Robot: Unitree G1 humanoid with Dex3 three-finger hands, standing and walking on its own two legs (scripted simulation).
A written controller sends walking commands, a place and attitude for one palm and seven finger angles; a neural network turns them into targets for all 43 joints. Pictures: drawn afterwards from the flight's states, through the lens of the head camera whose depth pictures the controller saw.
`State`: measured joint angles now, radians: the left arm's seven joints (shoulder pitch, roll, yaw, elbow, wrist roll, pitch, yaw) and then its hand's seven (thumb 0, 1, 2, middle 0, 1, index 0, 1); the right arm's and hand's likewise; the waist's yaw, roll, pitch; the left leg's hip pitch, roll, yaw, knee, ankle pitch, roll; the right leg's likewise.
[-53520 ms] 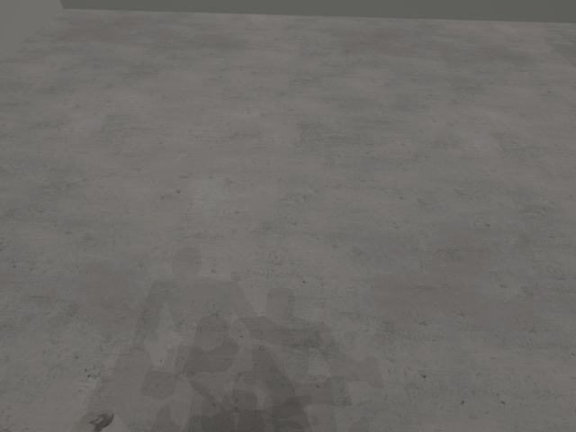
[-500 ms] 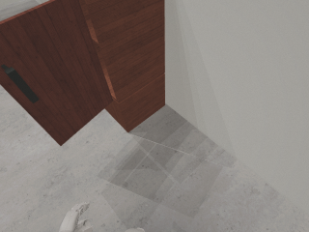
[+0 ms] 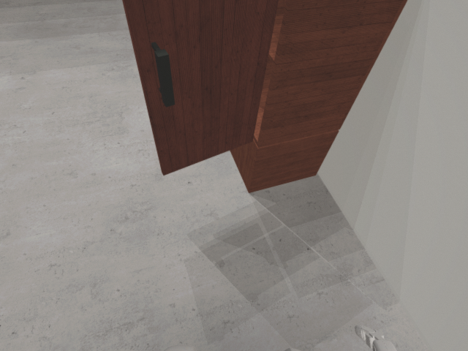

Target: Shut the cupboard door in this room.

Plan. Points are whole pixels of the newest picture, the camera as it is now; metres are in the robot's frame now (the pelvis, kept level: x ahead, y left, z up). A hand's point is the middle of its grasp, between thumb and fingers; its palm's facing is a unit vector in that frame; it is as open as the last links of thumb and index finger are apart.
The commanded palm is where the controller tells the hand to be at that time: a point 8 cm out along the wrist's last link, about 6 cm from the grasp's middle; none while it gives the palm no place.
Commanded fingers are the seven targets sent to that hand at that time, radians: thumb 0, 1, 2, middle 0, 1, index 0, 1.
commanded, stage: turn to face it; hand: left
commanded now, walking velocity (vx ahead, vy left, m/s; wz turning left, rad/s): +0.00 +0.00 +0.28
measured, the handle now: (162, 75) +0.67 +0.25 +0.05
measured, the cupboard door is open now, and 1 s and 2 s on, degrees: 100 100 100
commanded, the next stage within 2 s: take the last steps up to it in 0.20 s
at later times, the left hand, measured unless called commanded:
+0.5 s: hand out of the picture +0.07 +0.17 -0.15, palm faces +0.17 -0.96 -0.23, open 7.3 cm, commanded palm none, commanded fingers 0.00 0.90 0.90 -0.20 -0.30 -0.20 -0.30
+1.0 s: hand out of the picture +0.04 +0.21 -0.17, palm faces +0.29 -0.95 -0.14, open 7.4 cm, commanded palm none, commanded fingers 0.00 0.90 0.90 -0.20 -0.30 -0.20 -0.30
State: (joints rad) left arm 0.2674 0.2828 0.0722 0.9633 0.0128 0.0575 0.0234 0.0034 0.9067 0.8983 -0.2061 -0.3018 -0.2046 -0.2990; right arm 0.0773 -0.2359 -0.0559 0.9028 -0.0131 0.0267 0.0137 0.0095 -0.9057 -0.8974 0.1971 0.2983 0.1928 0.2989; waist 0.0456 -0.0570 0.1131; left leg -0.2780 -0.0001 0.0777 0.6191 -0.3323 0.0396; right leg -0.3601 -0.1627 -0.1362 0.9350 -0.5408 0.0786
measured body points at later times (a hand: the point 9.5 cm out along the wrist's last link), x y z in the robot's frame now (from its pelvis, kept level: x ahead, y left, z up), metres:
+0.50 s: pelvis +0.02 -0.02 +0.01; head +0.04 -0.04 +0.46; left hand +0.06 +0.22 -0.13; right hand +0.07 -0.25 -0.16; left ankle -0.01 +0.09 -0.70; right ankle +0.02 -0.12 -0.73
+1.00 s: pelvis +0.16 +0.07 +0.00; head +0.19 +0.09 +0.45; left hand +0.02 +0.26 -0.15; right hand +0.29 -0.13 -0.14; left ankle +0.15 +0.17 -0.73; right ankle +0.08 -0.08 -0.65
